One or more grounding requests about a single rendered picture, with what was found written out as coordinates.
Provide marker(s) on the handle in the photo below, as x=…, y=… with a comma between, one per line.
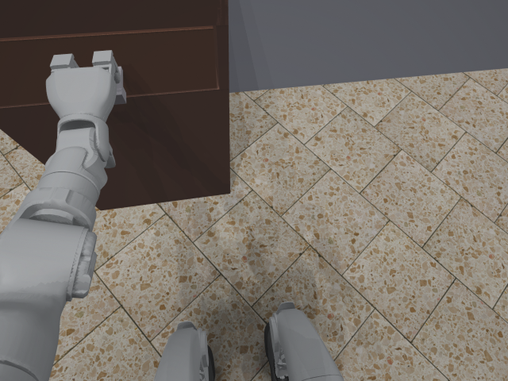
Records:
x=121, y=94

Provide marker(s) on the cabinet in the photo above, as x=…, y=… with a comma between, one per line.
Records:
x=167, y=146

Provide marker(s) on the drawer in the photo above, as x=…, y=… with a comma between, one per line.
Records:
x=152, y=60

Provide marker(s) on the left robot thigh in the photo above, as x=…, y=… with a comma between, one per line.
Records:
x=185, y=354

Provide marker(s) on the right robot foot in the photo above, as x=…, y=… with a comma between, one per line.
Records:
x=270, y=354

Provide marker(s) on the left robot forearm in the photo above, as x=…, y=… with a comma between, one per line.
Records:
x=70, y=186

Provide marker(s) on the left robot upper arm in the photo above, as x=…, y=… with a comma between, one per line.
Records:
x=43, y=265

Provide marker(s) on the left robot hand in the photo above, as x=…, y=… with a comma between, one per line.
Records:
x=84, y=90

